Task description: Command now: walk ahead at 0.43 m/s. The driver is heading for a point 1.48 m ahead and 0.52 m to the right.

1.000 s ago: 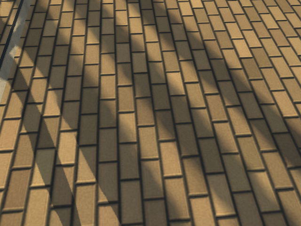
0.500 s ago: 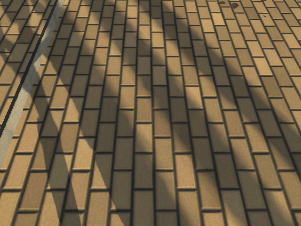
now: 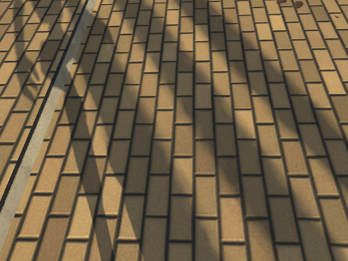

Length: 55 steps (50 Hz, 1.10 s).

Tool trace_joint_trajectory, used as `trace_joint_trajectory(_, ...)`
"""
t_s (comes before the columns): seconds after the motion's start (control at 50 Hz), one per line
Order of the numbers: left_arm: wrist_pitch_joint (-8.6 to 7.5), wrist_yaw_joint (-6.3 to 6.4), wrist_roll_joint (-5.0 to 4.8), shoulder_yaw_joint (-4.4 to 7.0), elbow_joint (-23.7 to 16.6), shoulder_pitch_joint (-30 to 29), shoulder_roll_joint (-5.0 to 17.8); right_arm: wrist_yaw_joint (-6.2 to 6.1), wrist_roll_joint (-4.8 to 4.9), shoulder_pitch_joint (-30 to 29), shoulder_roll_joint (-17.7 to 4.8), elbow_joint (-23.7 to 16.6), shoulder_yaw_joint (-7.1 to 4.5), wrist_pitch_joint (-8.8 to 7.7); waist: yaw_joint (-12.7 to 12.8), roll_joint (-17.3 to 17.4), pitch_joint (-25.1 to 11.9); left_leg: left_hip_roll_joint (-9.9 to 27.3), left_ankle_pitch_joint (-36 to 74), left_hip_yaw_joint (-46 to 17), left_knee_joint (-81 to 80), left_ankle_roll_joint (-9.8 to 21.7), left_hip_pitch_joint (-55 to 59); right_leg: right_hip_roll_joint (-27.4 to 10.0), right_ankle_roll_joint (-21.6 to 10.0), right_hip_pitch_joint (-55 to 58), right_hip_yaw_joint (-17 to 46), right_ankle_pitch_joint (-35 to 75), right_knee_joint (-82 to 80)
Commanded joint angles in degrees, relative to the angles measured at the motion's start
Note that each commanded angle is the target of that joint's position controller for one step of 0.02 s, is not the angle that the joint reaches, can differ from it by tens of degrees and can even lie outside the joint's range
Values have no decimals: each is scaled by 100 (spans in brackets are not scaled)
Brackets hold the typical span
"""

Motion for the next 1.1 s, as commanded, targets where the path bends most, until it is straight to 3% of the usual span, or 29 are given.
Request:
trace_joint_trajectory(0.02,-4,98,-6,213,-267,24,1030,91,10,-1049,45,-672,100,-131,122,-668,487,-84,766,194,-1140,-150,-512,-1172,-756,-62,734,1667,-696)
trace_joint_trajectory(0.08,10,120,-54,238,-164,203,1123,158,54,-1437,-50,-816,105,-158,169,-716,681,-206,1149,228,-1743,-106,-101,-1342,-784,-212,668,1564,-796)
trace_joint_trajectory(0.14,44,126,-112,286,-92,155,1175,210,60,-1502,-247,-900,58,-195,-38,-735,681,-236,949,115,-2079,164,18,-1598,-657,263,622,2253,-524)
trace_joint_trajectory(0.18,91,137,-83,342,-103,49,1316,180,33,-1014,-496,-798,-53,-187,-395,-879,198,-490,619,282,-2101,391,822,-1595,-525,533,489,4121,239)
trace_joint_trajectory(0.2,142,146,-57,339,-123,-43,1313,128,32,-217,-695,-567,-172,-164,-835,-867,-329,-663,617,422,-2173,566,1861,-1411,-405,401,300,4960,1192)
trace_joint_trajectory(0.22,164,170,-4,292,-191,-61,1226,48,28,774,-916,-301,-277,-125,-1274,-773,-980,-370,626,123,-2024,769,3444,-1191,-227,-448,202,4524,2466)
trace_joint_trajectory(0.24,103,135,78,93,-380,534,544,-5,-134,1536,-1505,-173,-397,-94,-1098,571,-2021,1232,-164,-2271,-2047,1537,5750,-399,99,-2540,43,1651,4813)
trace_joint_trajectory(0.26,-22,94,-62,18,-250,714,394,36,-88,1604,-1160,-95,-297,-102,-1031,1307,-2637,1912,-1433,-4459,-3275,1954,6054,219,166,-3503,798,-1694,6037)
trace_joint_trajectory(0.28,-103,59,-270,208,-410,38,1038,24,-43,1123,-787,-116,-185,-114,-1049,797,-1458,1718,-1945,-3799,-3564,1597,5137,-152,87,-4101,996,-1474,6411)
trace_joint_trajectory(0.3,-136,57,-333,231,-564,-471,1115,6,-40,713,-615,-144,-133,-120,-899,425,-727,1529,-1601,-2865,-3683,1377,4204,-456,20,-4112,790,-941,6228)
trace_joint_trajectory(0.32,-123,82,-262,227,-590,-671,1013,22,-82,389,-468,-116,-89,-155,-680,60,-304,1292,-934,-2198,-3877,1252,3370,-691,43,-3893,700,-520,5880)
trace_joint_trajectory(0.36,41,105,-175,261,-445,-384,846,45,-172,47,-272,-60,-63,-266,-314,340,-156,932,-283,-1302,-4219,1099,2525,-970,98,-3224,778,-36,5492)
trace_joint_trajectory(0.4,182,119,-169,244,-404,-297,655,54,-159,37,-283,86,-90,-365,-215,251,-6,903,136,-801,-4468,1165,2152,-1006,189,-3170,774,103,5372)
trace_joint_trajectory(0.44,240,154,-139,258,-546,-608,660,30,-179,88,-413,216,-128,-414,-235,147,220,904,439,-417,-4614,1178,2105,-1002,272,-3574,885,524,5035)
trace_joint_trajectory(0.56,93,-35,-86,179,-919,-1696,502,-104,-152,389,-672,421,-145,-342,-633,-83,411,721,1154,614,-4664,948,2651,-824,281,-3735,402,2208,2989)
trace_joint_trajectory(0.66,82,-250,-102,115,-1462,-2525,442,-143,-48,960,-853,662,-195,-74,-931,-148,581,1116,1900,851,-4156,885,3996,-715,70,-4340,39,1633,2225)
trace_joint_trajectory(0.72,115,-338,-116,221,-1639,-2297,661,-206,-20,820,-1064,590,-249,88,-609,168,167,1170,4362,1093,-3187,696,4330,-269,-219,-3606,-425,744,2159)
trace_joint_trajectory(0.74,140,-334,-117,321,-1580,-1832,842,-241,-26,761,-1134,546,-267,139,-320,291,-163,1128,5205,1169,-2447,628,4289,-29,-360,-2961,-560,478,2199)
trace_joint_trajectory(0.76,153,-285,-128,485,-1409,-1007,1117,-276,-11,661,-1144,497,-258,176,160,248,-611,969,5285,1289,-1322,479,3868,206,-566,-1772,-572,650,1906)
trace_joint_trajectory(0.78,213,-167,-128,684,-1204,-36,1549,-303,-61,679,-1011,386,-187,136,606,-197,-1170,736,3866,1288,324,246,2566,-205,-884,41,307,777,1686)
trace_joint_trajectory(0.8,199,-116,-164,783,-1217,-112,2156,-167,-245,1313,-89,93,105,-41,-100,-1723,-1695,-490,-1868,901,2423,-134,-212,-1746,-1994,2179,3546,-15,1356)
trace_joint_trajectory(0.82,129,-115,-102,638,-1376,83,1659,-68,-68,761,-538,43,49,-296,307,-1063,-2398,-672,-2470,-455,3096,-58,-905,-2112,-2223,2591,4938,-455,516)
trace_joint_trajectory(0.84,75,-117,-31,547,-1342,-123,1376,-12,149,139,-815,-177,-31,-425,391,-799,-1562,-358,-1921,-582,2965,86,-1336,-1927,-1866,2076,4035,-24,369)
trace_joint_trajectory(0.86,44,-113,-53,513,-1381,-500,1252,-29,113,27,-730,-241,13,-488,117,-295,-1003,-108,-1433,-538,2438,143,-1194,-1680,-1669,1205,3312,568,365)
trace_joint_trajectory(0.88,43,-108,-57,463,-1464,-896,1092,-67,-21,25,-728,-183,-11,-486,-138,-61,-618,65,-1209,-489,1905,92,-860,-1449,-1533,399,2762,1245,291)
trace_joint_trajectory(0.9,34,-84,17,415,-1565,-1115,976,-72,-83,152,-775,-166,-49,-423,-342,-211,-513,180,-1038,-526,1666,32,-440,-1306,-1506,-137,2463,1731,168)
trace_joint_trajectory(0.96,15,-19,-34,436,-1581,-1197,1069,-80,-183,282,-598,-186,-31,-229,-536,-250,-307,183,-785,-352,954,-291,-95,-1093,-1533,-974,1988,2332,-82)
trace_joint_trajectory(1.04,77,118,-82,499,-1454,-937,1277,-85,-189,-587,-335,-433,89,-189,-251,-480,-55,-99,711,-193,-878,-516,217,-607,-1173,-1558,1387,1884,-51)
trace_joint_trajectory(1.1,131,137,-103,522,-1326,-628,1341,-27,-97,-1097,-358,-579,96,-237,-5,-638,-65,-369,1458,-189,-1756,-494,668,-613,-953,-1593,1573,1234,81)
Keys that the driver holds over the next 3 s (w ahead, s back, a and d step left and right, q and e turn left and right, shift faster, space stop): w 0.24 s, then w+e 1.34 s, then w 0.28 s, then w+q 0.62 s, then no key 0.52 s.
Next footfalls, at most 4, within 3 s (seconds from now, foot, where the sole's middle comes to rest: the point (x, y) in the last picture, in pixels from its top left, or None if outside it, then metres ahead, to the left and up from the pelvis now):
0.22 left None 0.31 0.14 -0.78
0.78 right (233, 239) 0.59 -0.12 -0.78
1.24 left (209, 167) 0.92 -0.03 -0.78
1.76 right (295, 161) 0.97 -0.42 -0.78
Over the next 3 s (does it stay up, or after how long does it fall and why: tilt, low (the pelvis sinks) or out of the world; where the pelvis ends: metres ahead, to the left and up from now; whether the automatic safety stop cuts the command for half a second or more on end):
stays up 1.39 -0.61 -0.02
